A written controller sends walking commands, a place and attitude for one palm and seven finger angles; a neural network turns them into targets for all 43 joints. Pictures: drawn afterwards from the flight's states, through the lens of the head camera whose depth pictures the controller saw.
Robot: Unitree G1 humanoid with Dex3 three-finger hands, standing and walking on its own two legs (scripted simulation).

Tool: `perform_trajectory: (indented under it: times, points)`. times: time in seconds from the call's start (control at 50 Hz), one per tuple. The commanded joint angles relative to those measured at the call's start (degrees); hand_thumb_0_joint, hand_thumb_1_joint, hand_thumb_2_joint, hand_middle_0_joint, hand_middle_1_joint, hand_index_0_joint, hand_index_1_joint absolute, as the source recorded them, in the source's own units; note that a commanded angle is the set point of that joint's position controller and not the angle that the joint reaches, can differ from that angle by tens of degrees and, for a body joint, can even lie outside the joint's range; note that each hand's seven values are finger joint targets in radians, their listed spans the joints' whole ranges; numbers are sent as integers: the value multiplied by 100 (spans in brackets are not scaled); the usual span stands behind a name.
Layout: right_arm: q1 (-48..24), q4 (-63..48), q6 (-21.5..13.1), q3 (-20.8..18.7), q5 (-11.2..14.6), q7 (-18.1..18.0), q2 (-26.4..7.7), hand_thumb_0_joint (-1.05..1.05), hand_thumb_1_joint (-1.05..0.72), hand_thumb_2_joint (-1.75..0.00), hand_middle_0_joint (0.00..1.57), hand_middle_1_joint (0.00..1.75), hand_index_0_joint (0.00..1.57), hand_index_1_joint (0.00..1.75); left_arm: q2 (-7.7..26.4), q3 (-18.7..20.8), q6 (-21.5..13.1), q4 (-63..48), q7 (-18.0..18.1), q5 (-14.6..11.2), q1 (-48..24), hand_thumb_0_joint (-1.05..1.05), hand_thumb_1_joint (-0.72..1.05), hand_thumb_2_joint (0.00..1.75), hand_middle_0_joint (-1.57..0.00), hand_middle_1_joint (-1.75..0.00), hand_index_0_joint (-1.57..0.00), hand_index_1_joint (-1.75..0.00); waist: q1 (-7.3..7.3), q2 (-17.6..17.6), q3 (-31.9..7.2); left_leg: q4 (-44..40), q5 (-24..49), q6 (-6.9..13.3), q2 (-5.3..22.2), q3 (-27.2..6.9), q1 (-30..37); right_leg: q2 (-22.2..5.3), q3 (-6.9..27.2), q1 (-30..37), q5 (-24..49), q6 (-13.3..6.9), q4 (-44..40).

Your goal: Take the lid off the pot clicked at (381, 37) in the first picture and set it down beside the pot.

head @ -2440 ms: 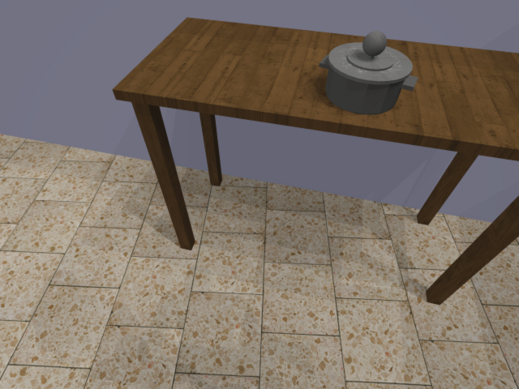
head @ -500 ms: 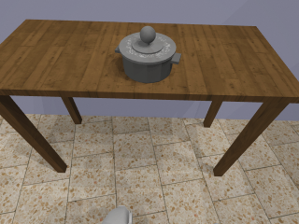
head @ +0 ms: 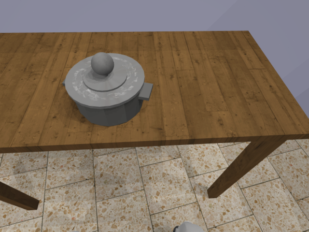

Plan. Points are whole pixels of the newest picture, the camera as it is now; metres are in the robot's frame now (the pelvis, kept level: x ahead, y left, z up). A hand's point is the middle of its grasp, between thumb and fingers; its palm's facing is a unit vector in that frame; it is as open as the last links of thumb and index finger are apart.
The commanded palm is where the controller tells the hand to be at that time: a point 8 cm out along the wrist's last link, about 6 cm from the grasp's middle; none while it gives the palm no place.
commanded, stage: come to a stop and stand still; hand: left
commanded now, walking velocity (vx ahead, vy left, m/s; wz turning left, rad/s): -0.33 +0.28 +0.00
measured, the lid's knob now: (102, 64) +0.45 +0.14 +0.19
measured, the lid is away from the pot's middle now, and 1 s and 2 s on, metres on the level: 0.00 0.00 0.00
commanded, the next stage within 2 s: look again from close up in 0.76 s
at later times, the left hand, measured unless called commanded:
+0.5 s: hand out of the picture -0.01 +0.26 -0.17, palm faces +0.08 -0.97 -0.21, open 7.4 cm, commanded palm none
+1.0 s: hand out of the picture -0.03 +0.21 -0.16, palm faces -0.07 -0.97 -0.22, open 7.3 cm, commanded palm none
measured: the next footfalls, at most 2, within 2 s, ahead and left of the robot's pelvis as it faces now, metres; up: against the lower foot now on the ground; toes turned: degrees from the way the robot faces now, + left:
left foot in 0.40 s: -0.05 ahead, +0.16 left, +0.00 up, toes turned +1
right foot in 0.96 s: -0.05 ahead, -0.10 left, +0.00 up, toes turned -1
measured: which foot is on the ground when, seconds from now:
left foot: up 0.00-0.38, down 0.40-1.00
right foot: down 0.00-0.40, up 0.42-0.94, down 0.96-1.00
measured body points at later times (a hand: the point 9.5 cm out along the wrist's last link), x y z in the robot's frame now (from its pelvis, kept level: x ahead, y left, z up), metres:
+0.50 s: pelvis -0.07 +0.06 +0.01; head -0.07 +0.10 +0.46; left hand -0.02 +0.32 -0.15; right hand -0.01 -0.19 -0.12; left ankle -0.09 +0.15 -0.72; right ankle +0.02 -0.11 -0.67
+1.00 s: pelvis -0.08 +0.03 +0.01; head -0.05 +0.03 +0.46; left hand -0.03 +0.26 -0.14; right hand -0.15 -0.18 -0.14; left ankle -0.09 +0.15 -0.72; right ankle -0.09 -0.10 -0.73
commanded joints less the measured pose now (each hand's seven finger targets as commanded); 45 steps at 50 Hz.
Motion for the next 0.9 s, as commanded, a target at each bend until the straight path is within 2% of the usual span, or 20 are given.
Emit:
perform_trajectory:
  times: [0.0,0.06,0.1,0.16,0.2,0.26,0.3,0.34,0.36,0.38,0.4,0.42,0.46,0.5,0.6,0.7,0.82,0.84,0.86,0.88]
  points:
    - [267,-433,120,-277,119,-93,-561,0,-90,-90,20,30,20,30,1232,293,-84,6,134,9,1258,0,90,90,-20,-30,-20,-30,477,-820,-1549,3352,-1610,144,-603,-698,-1399,-2154,1580,2097,6068,-1357,-751]
    - [-171,-482,302,-295,79,-54,-692,0,-90,-90,20,30,20,30,1074,283,46,-189,255,-35,496,0,90,90,-20,-30,-20,-30,363,-947,-1357,4194,-1009,5,-433,-982,-1898,-1817,1435,1790,4750,-1329,-700]
    - [-292,-592,374,-295,42,15,-709,0,-90,-90,20,30,20,30,1053,280,52,-304,305,-18,317,0,90,90,-20,-30,-20,-30,302,-887,-1382,4128,-608,-67,-473,-1018,-1966,-1695,1193,1670,3930,-1259,-822]
    - [-483,-663,427,-262,-1,81,-673,0,-90,-90,20,30,20,30,1070,291,70,-401,332,-7,260,0,90,90,-20,-30,-20,-30,354,-771,-1453,3856,-347,-96,-492,-926,-1909,-1626,1293,1477,2845,-1241,-1011]
    - [-522,-734,417,-253,-11,124,-639,0,-90,-90,20,30,20,30,1129,297,85,-458,323,54,203,0,90,90,-20,-30,-20,-30,333,-794,-1340,3234,-353,-67,-484,-811,-1694,-1576,1302,1292,1766,-1175,-1204]
    - [-384,-763,308,-227,37,179,-606,0,-90,-90,20,30,20,30,1216,326,176,-621,234,124,-27,0,90,90,-20,-30,-20,-30,280,-1267,-1220,1912,-496,59,-480,-445,-927,-1370,1322,662,-496,-1013,-1641]
    - [54,-653,193,-212,71,211,-597,0,-90,-90,20,30,20,30,1242,337,236,-715,157,147,-217,0,90,90,-20,-30,-20,-30,100,-1461,-1112,730,-477,182,-625,-121,-246,-1043,1187,330,-1553,-736,-1908]
    - [679,-478,119,-204,81,192,-662,0,-90,-90,20,30,20,30,1120,277,322,-694,102,73,-234,0,90,90,-20,-30,-20,-30,-174,-1078,-1201,-904,133,225,-713,-6,812,-615,786,-199,-2497,-273,-1401]
    - [672,-511,76,-235,34,154,-994,0,-90,-90,20,30,20,30,767,186,361,-722,71,5,-170,0,90,90,-20,-30,-20,-30,-228,336,-832,-1661,-597,354,-171,-927,674,-150,419,-902,-2848,-11,-276]
    - [262,-745,35,-305,-70,113,-1456,0,-90,-90,20,30,20,30,292,113,377,-783,56,-77,-221,0,90,90,-20,-30,-20,-30,-262,2313,-215,-2914,-2048,774,1252,-3003,-517,604,-55,-1470,-2821,265,1452]
    - [-529,-1021,42,-238,-100,29,-1562,0,-90,-90,20,30,20,30,446,130,382,-784,66,-82,-352,0,90,90,-20,-30,-20,-30,-30,1788,317,-3370,-2211,1103,1654,-3281,-1721,309,878,-1250,-2328,134,1798]
    - [-852,-1012,-34,-129,-114,17,-1289,0,-90,-90,20,30,20,30,564,175,369,-564,28,-17,-208,0,90,90,-20,-30,-20,-30,173,1513,261,-3431,-2043,936,1275,-2944,-1816,435,1088,-941,-1664,127,2141]
    - [-988,-968,-124,-109,-57,-38,-1133,0,-90,-90,20,30,20,30,577,216,304,-319,-72,6,324,0,90,90,-20,-30,-20,-30,408,993,120,-3024,-1415,946,1029,-2430,-1367,541,985,-1026,-1290,116,2881]
    - [-554,-791,-246,-60,13,-62,-992,0,-90,-90,20,30,20,30,516,169,204,-44,-127,14,650,0,90,90,-20,-30,-20,-30,320,757,-198,-2757,-247,772,647,-1731,-238,609,794,-1237,-859,156,2896]
    - [676,-296,-308,-34,33,-193,-807,0,-90,-90,20,30,20,30,456,113,181,-25,-131,13,499,0,90,90,-20,-30,-20,-30,-67,866,-312,-2556,1224,843,1012,-1898,1003,498,817,-1619,-1034,154,2733]
    - [1046,-46,-299,-17,0,-275,-759,0,-90,-90,20,30,20,30,274,58,248,24,-128,-27,460,0,90,90,-20,-30,-20,-30,-101,871,-438,-2383,2502,1092,1238,-1926,1204,348,729,-1218,-1485,126,2080]
    - [868,140,-218,-28,-26,-213,-700,0,-90,-90,20,30,20,30,-26,-73,188,137,-111,-98,316,0,90,90,-20,-30,-20,-30,-109,1355,-497,-2320,2050,1123,973,-1630,532,355,220,97,-1912,7,486]
    - [692,-148,-185,-125,-50,-133,-707,0,-90,-90,20,30,20,30,404,-219,-47,-134,28,-19,681,0,90,90,-20,-30,-20,-30,186,1707,-569,-2428,984,1218,507,-1138,501,577,-91,510,-1866,-347,674]
    - [-50,-310,-273,-178,48,-45,-946,0,-90,-90,20,30,20,30,514,-243,53,38,-62,-82,1018,0,90,90,-20,-30,-20,-30,433,1247,-453,-2186,367,834,813,-1228,-613,305,101,858,-1345,-274,-260]
    - [-46,-292,-305,-54,74,-28,-604,0,-90,-90,20,30,20,30,303,-234,-16,233,-33,-59,1182,0,90,90,-20,-30,-20,-30,446,892,-356,-1731,639,632,375,-1119,-795,398,238,1316,-751,-257,-1024]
